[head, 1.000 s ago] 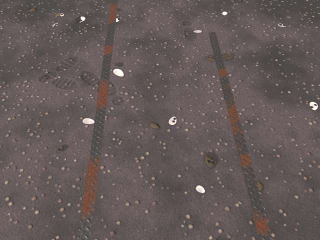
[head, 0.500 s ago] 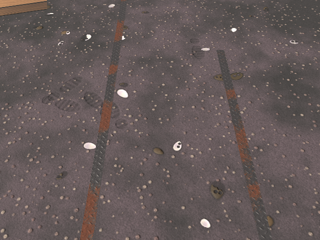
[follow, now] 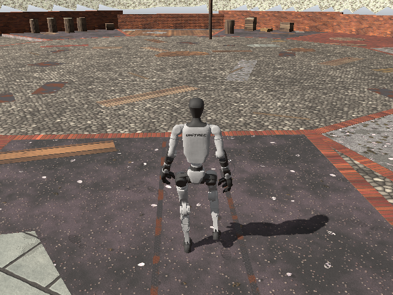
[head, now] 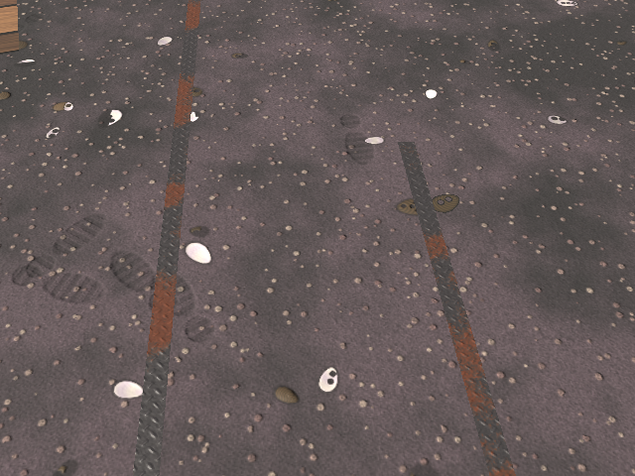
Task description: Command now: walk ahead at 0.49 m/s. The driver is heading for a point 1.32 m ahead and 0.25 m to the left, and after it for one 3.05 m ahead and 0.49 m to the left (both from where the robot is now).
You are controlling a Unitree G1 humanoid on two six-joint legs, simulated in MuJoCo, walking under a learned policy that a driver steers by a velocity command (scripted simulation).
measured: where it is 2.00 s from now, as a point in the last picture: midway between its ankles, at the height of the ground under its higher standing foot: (322, 274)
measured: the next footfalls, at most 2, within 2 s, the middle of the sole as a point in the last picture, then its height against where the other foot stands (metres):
right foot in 0.30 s outside the picture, level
left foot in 0.86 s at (287, 419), level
